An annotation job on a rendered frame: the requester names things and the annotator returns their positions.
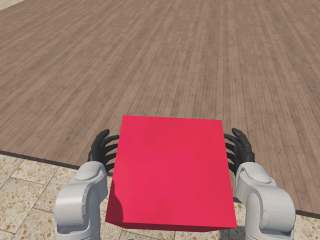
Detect carton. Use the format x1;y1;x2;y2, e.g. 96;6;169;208
105;115;237;233

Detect right robot forearm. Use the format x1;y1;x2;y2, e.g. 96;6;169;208
235;162;296;240

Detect robot left hand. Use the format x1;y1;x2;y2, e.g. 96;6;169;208
87;129;120;173

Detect robot right hand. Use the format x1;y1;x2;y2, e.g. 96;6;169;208
224;127;255;176

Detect left robot forearm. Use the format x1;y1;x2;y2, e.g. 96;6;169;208
54;161;108;240

